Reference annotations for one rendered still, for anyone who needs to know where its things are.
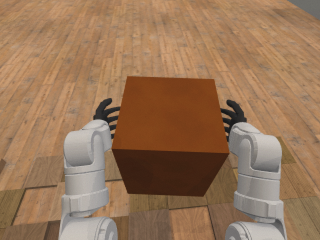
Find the carton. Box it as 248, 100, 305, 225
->
111, 76, 230, 197

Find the robot right forearm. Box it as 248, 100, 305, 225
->
228, 122, 288, 240

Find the robot left forearm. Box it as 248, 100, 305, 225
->
58, 119, 112, 240

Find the right robot upper arm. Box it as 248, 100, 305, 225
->
225, 221, 285, 240

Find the robot right hand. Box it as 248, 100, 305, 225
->
220, 99, 247, 142

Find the robot left hand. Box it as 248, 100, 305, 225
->
93, 98, 121, 139

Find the left robot upper arm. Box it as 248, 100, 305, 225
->
60, 216, 118, 240

